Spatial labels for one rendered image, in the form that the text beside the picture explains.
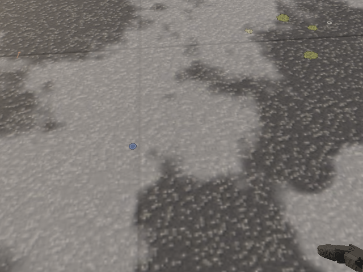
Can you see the right robot hand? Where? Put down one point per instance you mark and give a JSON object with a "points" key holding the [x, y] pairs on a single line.
{"points": [[351, 255]]}

